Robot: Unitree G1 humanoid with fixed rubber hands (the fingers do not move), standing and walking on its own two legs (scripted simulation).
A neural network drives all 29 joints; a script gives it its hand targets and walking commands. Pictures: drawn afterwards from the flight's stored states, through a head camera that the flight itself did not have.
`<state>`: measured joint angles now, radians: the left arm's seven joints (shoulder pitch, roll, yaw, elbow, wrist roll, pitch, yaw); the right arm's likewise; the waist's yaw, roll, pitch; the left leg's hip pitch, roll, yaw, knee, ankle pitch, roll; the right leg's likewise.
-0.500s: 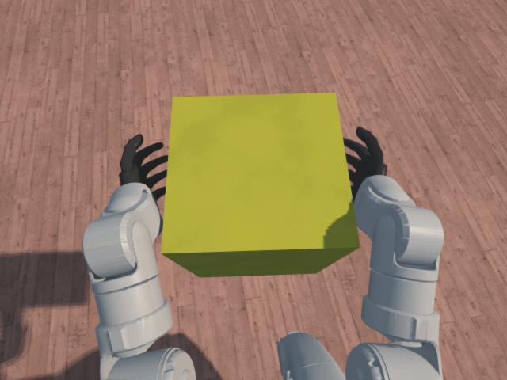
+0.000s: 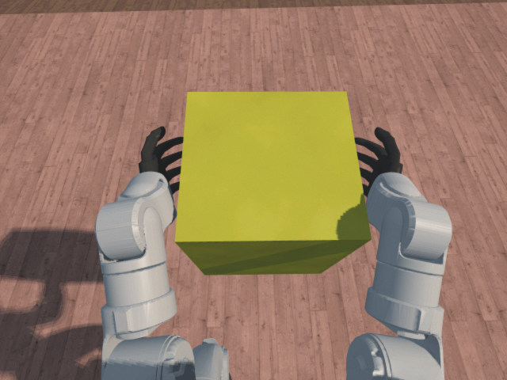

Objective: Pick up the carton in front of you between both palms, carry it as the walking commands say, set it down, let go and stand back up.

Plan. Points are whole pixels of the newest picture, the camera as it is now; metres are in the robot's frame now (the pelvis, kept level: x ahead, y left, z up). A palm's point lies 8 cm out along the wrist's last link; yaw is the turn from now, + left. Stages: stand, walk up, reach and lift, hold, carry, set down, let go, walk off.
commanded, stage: carry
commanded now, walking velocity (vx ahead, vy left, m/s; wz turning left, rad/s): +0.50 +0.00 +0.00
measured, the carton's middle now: (264, 197) +0.37 +0.01 +0.08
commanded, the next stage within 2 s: none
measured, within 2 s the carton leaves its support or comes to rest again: neither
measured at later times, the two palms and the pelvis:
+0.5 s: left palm (189, 38) +0.67 +0.15 +0.19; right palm (353, 36) +0.68 -0.15 +0.19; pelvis +0.33 -0.02 +0.03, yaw +1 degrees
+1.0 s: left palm out of the picture +0.99 +0.14 +0.22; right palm out of the picture +0.96 -0.17 +0.22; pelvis +0.63 +0.02 +0.10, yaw -1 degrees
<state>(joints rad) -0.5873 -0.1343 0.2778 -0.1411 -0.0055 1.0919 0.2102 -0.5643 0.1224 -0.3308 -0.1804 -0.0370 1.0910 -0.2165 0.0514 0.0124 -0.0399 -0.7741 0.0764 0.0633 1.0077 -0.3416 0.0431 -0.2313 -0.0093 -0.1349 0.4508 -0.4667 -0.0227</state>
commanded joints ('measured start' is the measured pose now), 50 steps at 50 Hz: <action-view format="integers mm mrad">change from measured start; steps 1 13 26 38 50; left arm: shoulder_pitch -490 -517 -561 -531 -528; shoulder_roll -624 -661 -648 -645 -668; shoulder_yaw -559 -489 -569 -575 -460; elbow -29 -13 0 -15 15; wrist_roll -130 -43 -156 -167 -27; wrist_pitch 6 -24 28 3 -17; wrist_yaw -1 6 0 -7 7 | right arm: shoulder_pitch -532 -696 -547 -534 -742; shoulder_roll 619 773 591 610 805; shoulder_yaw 585 730 521 554 731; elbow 24 -85 50 51 -64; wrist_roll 142 307 110 107 320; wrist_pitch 17 -38 39 18 -31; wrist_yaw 7 55 -7 -5 58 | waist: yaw -31 -114 36 -12 -109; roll -183 79 -155 -155 62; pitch -311 -424 -419 -303 -437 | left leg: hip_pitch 174 877 -75 89 858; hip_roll -56 203 -84 -27 202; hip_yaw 130 -326 -94 74 -367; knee -230 -624 463 -168 -613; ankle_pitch -20 141 -178 -6 141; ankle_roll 1 170 -16 -3 165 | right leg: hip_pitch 193 -619 430 204 -587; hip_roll -198 -48 -335 -205 -43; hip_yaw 106 140 777 149 160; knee -124 848 -85 -158 893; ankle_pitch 445 74 241 380 70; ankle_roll -147 -41 -284 -155 -46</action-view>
